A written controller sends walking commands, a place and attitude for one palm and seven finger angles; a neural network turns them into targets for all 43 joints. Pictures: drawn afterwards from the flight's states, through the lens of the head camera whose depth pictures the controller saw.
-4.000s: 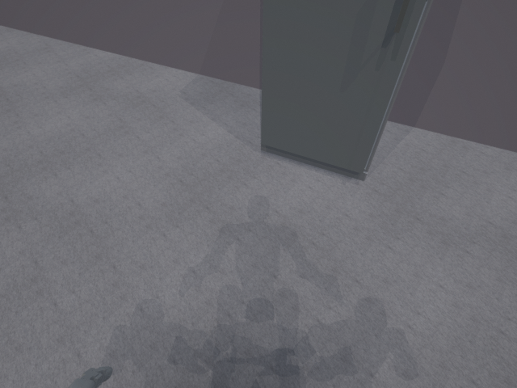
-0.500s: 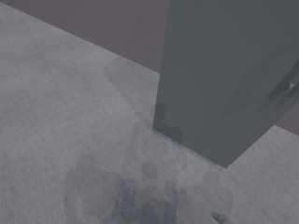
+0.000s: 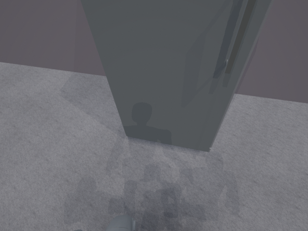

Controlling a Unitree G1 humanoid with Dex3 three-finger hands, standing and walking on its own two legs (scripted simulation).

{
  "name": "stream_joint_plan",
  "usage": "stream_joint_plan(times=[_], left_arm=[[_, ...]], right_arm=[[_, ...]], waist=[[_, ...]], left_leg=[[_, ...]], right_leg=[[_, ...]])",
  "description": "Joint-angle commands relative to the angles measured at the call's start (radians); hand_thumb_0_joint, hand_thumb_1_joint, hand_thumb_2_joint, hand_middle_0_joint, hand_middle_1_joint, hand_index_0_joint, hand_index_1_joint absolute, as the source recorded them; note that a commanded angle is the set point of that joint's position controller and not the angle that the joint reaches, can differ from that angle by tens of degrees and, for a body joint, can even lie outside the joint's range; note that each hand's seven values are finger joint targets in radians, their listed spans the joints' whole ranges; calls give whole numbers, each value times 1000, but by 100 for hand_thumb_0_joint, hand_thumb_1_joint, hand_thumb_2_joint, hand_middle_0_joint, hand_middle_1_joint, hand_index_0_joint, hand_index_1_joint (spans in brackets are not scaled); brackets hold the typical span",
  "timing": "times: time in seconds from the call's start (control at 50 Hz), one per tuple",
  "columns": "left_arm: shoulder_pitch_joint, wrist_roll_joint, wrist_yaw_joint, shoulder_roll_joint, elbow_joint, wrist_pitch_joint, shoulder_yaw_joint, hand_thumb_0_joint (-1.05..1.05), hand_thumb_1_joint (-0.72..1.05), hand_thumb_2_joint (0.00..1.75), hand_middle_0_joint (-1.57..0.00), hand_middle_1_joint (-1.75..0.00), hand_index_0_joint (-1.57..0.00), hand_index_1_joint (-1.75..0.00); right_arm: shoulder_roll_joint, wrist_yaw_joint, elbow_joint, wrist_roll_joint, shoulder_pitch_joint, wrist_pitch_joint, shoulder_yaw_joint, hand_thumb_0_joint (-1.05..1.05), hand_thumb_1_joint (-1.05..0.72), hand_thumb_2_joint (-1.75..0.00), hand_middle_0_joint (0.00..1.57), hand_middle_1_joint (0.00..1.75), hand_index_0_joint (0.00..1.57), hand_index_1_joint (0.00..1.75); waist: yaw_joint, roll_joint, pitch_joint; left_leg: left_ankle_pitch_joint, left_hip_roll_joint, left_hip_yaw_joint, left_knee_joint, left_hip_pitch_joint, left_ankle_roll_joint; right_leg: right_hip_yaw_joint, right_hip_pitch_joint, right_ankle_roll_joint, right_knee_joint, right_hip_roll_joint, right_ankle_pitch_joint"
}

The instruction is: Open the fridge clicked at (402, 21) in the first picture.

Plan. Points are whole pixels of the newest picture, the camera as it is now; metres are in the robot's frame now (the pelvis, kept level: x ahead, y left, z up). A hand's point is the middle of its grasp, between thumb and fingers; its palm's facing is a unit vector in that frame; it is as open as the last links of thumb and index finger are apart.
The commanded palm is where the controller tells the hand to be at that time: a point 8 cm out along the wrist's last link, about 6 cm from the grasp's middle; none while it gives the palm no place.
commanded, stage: turn to face it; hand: right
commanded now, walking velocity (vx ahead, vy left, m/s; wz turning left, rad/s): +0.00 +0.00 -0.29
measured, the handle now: (241, 24) +0.63 -0.22 +0.19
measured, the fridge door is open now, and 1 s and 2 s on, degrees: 0 0 0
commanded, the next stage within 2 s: take the last steps up to it in 0.24 s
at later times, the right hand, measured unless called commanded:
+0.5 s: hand out of the picture +0.00 -0.12 -0.15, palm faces +0.21 +0.94 -0.26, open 7.3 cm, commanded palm none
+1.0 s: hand out of the picture -0.01 -0.17 -0.17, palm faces +0.23 +0.96 -0.17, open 7.4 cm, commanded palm none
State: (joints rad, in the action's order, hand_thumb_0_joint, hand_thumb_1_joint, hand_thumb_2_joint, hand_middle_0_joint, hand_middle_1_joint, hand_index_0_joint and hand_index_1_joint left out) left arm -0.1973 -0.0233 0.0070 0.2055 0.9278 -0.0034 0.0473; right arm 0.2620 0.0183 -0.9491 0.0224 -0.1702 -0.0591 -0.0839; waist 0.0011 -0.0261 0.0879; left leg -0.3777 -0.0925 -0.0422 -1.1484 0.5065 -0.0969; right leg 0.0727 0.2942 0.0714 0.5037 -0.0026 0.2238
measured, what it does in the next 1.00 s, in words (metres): steps on the spot: left foot, then right foot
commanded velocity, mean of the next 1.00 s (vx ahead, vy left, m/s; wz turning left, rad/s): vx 0.19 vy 0.01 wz -0.08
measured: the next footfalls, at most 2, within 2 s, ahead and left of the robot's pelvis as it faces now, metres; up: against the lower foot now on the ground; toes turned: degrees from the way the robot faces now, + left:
left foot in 0.30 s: +0.04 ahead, +0.16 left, +0.00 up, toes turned -2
right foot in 0.80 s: +0.02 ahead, -0.10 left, +0.00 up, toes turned -18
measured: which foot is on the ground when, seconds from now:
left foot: up 0.00-0.28, down 0.30-0.80, up 0.82-1.00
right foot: down 0.00-0.30, up 0.32-0.78, down 0.80-1.00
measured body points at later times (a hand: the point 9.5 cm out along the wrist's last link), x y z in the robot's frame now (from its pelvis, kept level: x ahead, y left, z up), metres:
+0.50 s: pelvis -0.01 +0.07 +0.01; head +0.00 +0.10 +0.45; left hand +0.07 +0.31 -0.16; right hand -0.01 -0.17 -0.13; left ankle +0.00 +0.16 -0.74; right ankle -0.06 -0.08 -0.66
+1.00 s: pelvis +0.05 +0.01 +0.00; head +0.05 +0.00 +0.45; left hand +0.11 +0.23 -0.15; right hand -0.02 -0.22 -0.16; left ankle +0.09 +0.13 -0.68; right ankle -0.02 -0.09 -0.74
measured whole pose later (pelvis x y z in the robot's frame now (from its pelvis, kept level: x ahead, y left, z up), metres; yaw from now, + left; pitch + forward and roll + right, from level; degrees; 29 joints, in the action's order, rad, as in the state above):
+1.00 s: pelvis +0.05 +0.01 +0.00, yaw -10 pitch -2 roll -1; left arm -0.30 -0.02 0.02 0.15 1.07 0.06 0.04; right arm 0.18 -0.01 -1.12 0.04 -0.34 -0.01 -0.06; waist 0.02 -0.04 0.02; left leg -0.30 -0.11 -0.07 -0.99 0.47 -0.02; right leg 0.14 0.05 0.01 0.35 -0.02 0.28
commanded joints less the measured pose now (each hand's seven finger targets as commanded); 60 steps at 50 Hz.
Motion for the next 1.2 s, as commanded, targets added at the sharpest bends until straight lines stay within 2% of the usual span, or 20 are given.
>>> stream_joint_plan(times=[0.0,0.14,0.24,0.26,0.28,0.3,0.34,0.4,0.6,0.68,0.72,0.74,0.78,0.8,0.84,0.92,1.08,1.14,1.16,1.18], left_arm=[[-73,4,17,179,-37,10,45,0,90,90,-20,-30,-20,-30],[-51,-3,12,181,-22,-11,47,0,90,90,-20,-30,-20,-30],[-2,9,3,161,-20,-16,48,0,90,90,-20,-30,-20,-30],[-13,18,-2,118,-22,-15,44,0,90,90,-20,-30,-20,-30],[-16,22,-6,54,-42,-16,32,0,90,90,-20,-30,-20,-30],[17,13,-3,97,-55,-28,46,0,90,90,-20,-30,-20,-30],[4,2,-8,88,-8,-52,50,0,90,90,-20,-30,-20,-30],[-48,-8,-24,70,31,-40,44,0,90,90,-20,-30,-20,-30],[78,-2,-31,37,24,1,22,0,90,90,-20,-30,-20,-30],[34,6,-26,17,46,19,9,0,90,90,-20,-30,-20,-30],[-68,7,-16,21,90,32,4,0,90,90,-20,-30,-20,-30],[-140,9,-6,56,119,42,10,0,90,90,-20,-30,-20,-30],[-281,2,9,196,147,39,45,0,90,90,-20,-30,-20,-30],[-282,-3,13,199,143,32,43,0,90,90,-20,-30,-20,-30],[-193,-2,18,110,138,40,19,0,90,90,-20,-30,-20,-30],[-171,3,26,61,127,69,7,0,90,90,-20,-30,-20,-30],[-210,-7,24,85,165,63,19,0,90,90,-20,-30,-20,-30],[-210,-5,23,85,176,54,18,0,90,90,-20,-30,-20,-30],[-212,1,20,74,178,56,16,0,90,90,-20,-30,-20,-30],[-232,10,10,27,170,60,9,0,90,90,-20,-30,-20,-30]], right_arm=[[45,1,69,-8,0,20,-2,0,-90,-90,20,30,20,30],[24,8,67,-13,7,20,10,0,-90,-90,20,30,20,30],[29,17,30,-16,-122,46,10,0,-90,-90,20,30,20,30],[73,22,30,-7,-131,57,5,0,-90,-90,20,30,20,30],[162,28,38,6,-132,67,-11,0,-90,-90,20,30,20,30],[178,24,60,1,-121,64,-8,0,-90,-90,20,30,20,30],[107,25,65,-1,-28,64,-2,0,-90,-90,20,30,20,30],[50,14,42,-5,-70,85,14,0,-90,-90,20,30,20,30],[59,-1,-87,12,-291,115,14,0,-90,-90,20,30,20,30],[65,-5,-120,9,-275,109,11,0,-90,-90,20,30,20,30],[53,-6,-131,-3,-234,102,12,0,-90,-90,20,30,20,30],[20,-9,-129,-8,-223,99,20,0,-90,-90,20,30,20,30],[-54,-18,-83,-5,-172,93,39,0,-90,-90,20,30,20,30],[-42,-17,-61,4,-123,92,33,0,-90,-90,20,30,20,30],[-40,-23,-95,13,-118,78,25,0,-90,-90,20,30,20,30],[-63,-36,-117,8,-168,75,22,0,-90,-90,20,30,20,30],[-57,-37,-39,-3,-8,75,22,0,-90,-90,20,30,20,30],[-42,-34,-67,1,-88,87,14,0,-90,-90,20,30,20,30],[-8,-31,-98,4,-191,99,4,0,-90,-90,20,30,20,30],[86,-19,-129,11,-300,115,-16,0,-90,-90,20,30,20,30]], waist=[[-32,130,-170],[-39,174,-110],[22,111,-145],[24,-22,-152],[22,-277,-127],[37,-229,-102],[-5,-170,-26],[-11,-112,-15],[75,-126,-8],[50,-141,-31],[-5,-106,-47],[-36,7,-68],[-96,328,-46],[-98,234,21],[-59,228,105],[-8,118,70],[-22,154,73],[23,119,19],[72,58,-46],[113,-145,-149]], left_leg=[[1,-10,31,74,44,-8],[-71,28,16,323,-103,18],[172,47,0,719,-383,40],[183,-55,100,827,-463,67],[281,-289,349,891,-487,161],[330,-384,367,903,-329,250],[101,-269,268,944,-203,241],[35,-182,160,950,-293,177],[-15,-225,203,993,-448,243],[33,-193,147,943,-384,234],[-8,-135,69,865,-257,187],[-32,-93,24,774,-154,153],[-169,41,-105,351,117,88],[-163,13,-49,230,159,100],[-50,-30,-8,127,134,101],[99,-41,-6,114,95,77],[109,-5,-70,463,-36,83],[198,55,-115,587,-254,102],[238,49,-89,648,-410,116],[292,-143,139,695,-625,176]], right_leg=[[-265,-249,98,-169,-254,-462],[-331,-140,112,-191,-249,-290],[-311,4,40,-87,-170,-204],[-247,91,-17,15,-99,-77],[-95,238,-91,205,41,198],[-119,200,-93,388,30,347],[-145,191,-92,577,-2,243],[-99,243,-109,615,-33,103],[-14,218,-106,260,-76,169],[34,46,-87,78,-48,161],[75,-173,-87,-92,-29,37],[33,-317,-84,-141,-67,48],[-392,-400,48,-343,-397,319],[-420,-323,91,-375,-440,350],[-308,-173,61,-396,-359,320],[-149,-183,70,-365,-292,-46],[-71,-186,75,-267,-288,-247],[-33,-131,35,-120,-247,-286],[9,-96,3,32,-200,-298],[80,88,-45,295,-119,-85]])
